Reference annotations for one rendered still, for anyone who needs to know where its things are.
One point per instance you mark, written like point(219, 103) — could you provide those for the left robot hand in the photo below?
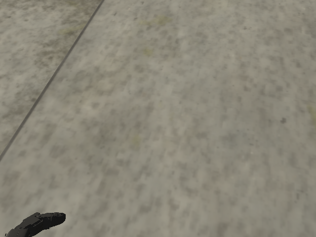
point(36, 223)

